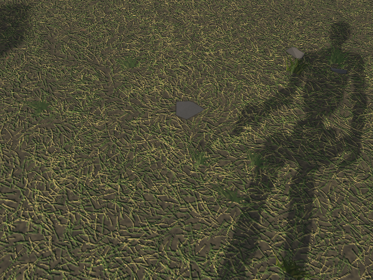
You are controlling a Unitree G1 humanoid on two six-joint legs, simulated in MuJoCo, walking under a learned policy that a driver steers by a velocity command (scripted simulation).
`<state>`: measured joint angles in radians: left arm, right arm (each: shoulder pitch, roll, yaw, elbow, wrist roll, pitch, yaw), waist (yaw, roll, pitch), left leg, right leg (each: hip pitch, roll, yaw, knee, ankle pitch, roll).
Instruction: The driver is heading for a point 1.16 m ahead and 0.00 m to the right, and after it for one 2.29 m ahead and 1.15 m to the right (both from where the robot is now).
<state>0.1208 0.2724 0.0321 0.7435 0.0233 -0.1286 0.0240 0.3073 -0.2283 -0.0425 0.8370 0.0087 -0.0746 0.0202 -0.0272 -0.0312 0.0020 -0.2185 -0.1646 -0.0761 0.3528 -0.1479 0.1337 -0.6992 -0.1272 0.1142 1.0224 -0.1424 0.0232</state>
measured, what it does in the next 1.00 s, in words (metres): walks ahead: right foot, then left foot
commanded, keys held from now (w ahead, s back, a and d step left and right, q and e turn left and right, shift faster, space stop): w+q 0.10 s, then w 0.90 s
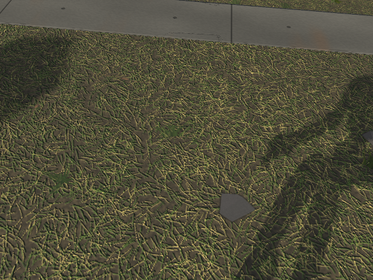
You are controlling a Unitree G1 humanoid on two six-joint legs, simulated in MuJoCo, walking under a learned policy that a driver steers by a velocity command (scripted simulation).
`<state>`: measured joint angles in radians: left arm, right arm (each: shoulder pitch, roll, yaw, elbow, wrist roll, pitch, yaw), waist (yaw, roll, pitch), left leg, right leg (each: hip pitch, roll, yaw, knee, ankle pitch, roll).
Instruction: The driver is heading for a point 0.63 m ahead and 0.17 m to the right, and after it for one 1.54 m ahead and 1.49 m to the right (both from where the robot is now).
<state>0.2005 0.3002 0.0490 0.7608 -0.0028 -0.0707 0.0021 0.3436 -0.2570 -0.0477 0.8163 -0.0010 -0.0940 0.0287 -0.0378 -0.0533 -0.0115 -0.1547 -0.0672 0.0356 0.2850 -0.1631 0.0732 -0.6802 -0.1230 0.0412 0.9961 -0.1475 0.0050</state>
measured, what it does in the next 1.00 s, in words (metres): walks ahead: right foot, then left foot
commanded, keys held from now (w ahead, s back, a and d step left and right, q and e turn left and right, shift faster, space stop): w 0.62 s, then w+e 0.38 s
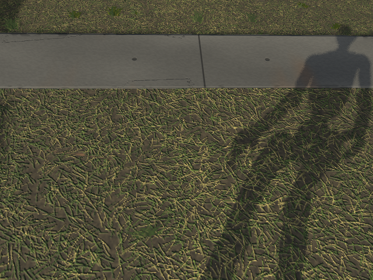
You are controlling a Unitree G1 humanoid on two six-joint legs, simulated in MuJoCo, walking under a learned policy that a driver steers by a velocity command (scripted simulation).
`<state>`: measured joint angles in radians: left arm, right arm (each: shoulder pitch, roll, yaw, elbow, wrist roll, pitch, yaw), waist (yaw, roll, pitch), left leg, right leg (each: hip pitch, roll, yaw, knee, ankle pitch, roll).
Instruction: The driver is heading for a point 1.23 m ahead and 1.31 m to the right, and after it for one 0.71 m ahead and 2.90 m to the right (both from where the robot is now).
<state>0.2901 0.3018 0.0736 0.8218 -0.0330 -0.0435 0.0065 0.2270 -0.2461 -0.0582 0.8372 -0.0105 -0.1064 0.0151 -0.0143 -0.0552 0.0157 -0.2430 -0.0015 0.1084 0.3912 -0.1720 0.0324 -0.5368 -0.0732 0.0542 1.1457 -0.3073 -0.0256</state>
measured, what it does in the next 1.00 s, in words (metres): walks ahead, turning right: right foot, then left foot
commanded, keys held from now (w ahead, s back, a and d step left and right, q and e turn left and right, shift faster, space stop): w+e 1.00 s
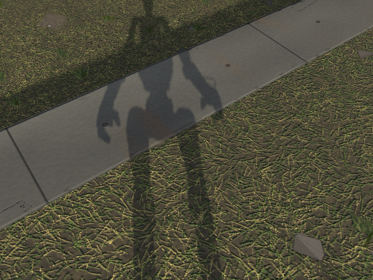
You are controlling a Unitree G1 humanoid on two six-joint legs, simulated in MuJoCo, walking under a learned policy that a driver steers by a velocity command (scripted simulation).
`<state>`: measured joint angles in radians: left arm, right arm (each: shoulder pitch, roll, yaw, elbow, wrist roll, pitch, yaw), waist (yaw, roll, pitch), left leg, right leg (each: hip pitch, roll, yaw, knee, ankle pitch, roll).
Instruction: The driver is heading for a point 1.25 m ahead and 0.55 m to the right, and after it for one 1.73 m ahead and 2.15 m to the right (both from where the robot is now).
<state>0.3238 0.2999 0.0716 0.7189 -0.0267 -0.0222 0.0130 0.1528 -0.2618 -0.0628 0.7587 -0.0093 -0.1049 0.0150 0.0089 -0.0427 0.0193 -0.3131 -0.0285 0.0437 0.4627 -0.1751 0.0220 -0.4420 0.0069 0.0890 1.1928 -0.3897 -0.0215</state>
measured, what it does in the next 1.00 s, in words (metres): walks ahead, turning right: right foot, then left foot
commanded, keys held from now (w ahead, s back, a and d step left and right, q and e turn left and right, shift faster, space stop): w+e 0.54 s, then w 0.46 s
